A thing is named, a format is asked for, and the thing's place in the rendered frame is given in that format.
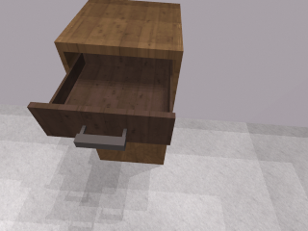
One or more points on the drawer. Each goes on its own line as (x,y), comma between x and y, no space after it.
(110,93)

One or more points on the cabinet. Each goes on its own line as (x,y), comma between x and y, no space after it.
(129,28)

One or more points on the handle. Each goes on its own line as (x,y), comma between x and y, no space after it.
(83,140)

